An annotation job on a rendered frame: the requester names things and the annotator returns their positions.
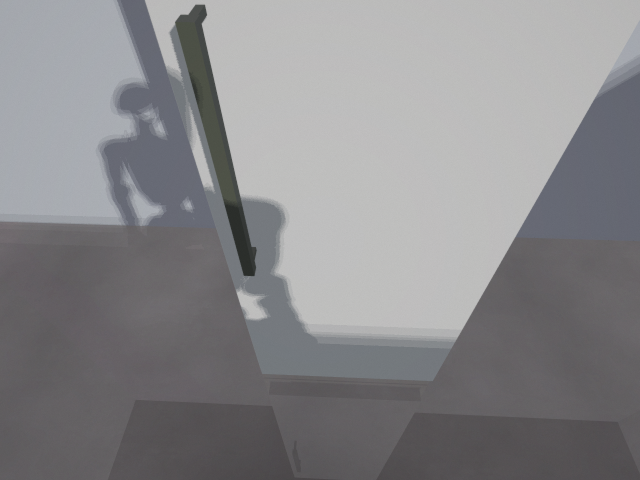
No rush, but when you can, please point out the fridge door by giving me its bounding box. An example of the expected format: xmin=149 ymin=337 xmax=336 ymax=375
xmin=145 ymin=0 xmax=640 ymax=381

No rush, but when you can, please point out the handle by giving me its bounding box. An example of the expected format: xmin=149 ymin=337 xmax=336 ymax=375
xmin=175 ymin=5 xmax=257 ymax=276

